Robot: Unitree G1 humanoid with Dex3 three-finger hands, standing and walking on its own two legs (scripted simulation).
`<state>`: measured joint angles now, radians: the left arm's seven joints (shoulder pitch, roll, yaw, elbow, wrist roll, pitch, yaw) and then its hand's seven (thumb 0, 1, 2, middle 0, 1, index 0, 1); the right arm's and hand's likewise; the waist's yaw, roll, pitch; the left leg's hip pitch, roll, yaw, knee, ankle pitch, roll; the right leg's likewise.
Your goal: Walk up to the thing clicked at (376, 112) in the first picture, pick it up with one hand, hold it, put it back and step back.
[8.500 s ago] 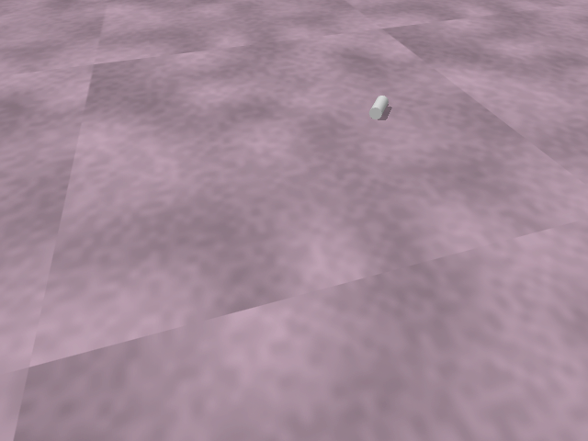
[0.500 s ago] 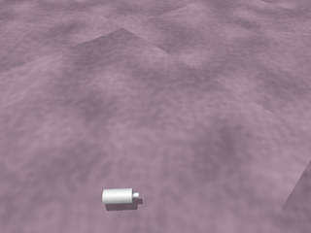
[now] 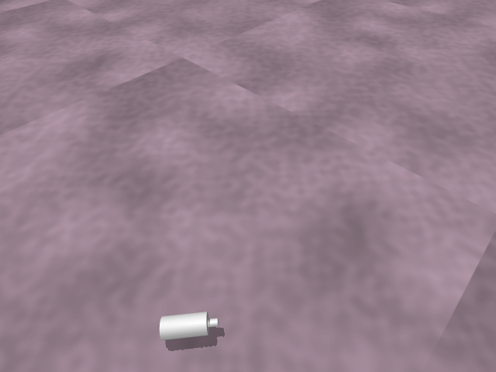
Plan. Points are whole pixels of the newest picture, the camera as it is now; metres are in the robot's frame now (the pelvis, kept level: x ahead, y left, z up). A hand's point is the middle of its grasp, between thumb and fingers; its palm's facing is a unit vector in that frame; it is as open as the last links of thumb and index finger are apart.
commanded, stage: walk up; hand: left
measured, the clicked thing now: (190, 325) +0.46 +0.26 -0.74
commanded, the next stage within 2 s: stand in 0.36 s
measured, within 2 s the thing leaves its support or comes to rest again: neither
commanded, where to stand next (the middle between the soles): +0.06 +0.02 m, yaw +3 degrees
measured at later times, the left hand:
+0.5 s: hand out of the picture +0.11 +0.25 -0.15, palm faces -0.03 -0.94 -0.34, open 7.4 cm
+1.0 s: hand out of the picture +0.08 +0.26 -0.15, palm faces -0.01 -0.94 -0.34, open 7.4 cm
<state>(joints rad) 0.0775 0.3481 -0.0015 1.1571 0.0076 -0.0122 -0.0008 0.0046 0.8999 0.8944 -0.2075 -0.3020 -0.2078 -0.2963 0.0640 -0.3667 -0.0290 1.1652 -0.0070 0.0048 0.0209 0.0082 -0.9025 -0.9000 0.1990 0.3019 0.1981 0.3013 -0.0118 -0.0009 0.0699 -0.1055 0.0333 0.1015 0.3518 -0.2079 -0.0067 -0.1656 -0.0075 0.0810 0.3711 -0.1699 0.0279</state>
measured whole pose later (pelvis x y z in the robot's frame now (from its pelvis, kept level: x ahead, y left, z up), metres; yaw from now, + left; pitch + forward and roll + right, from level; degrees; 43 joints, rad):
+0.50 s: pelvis +0.01 +0.00 +0.00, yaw +0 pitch -2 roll +0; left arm 0.06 0.35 0.01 1.12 0.00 -0.01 0.00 0.00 0.90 0.89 -0.21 -0.30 -0.21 -0.30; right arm 0.07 -0.34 -0.02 1.15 0.00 0.00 0.01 0.01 -0.90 -0.90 0.20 0.30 0.20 0.30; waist -0.03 -0.01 0.06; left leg -0.08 0.04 0.10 0.33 -0.21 -0.01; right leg -0.14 -0.01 0.08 0.35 -0.17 0.03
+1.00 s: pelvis +0.00 +0.00 +0.00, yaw +1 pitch -2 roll +0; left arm 0.11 0.35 0.00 1.12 0.01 -0.01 0.00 0.00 0.90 0.89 -0.21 -0.30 -0.21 -0.30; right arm 0.08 -0.34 -0.02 1.15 -0.01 0.00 0.02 0.01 -0.90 -0.90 0.20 0.30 0.20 0.30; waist -0.01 -0.01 0.05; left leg -0.08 0.03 0.08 0.31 -0.19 -0.01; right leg -0.12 -0.01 0.06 0.31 -0.15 0.03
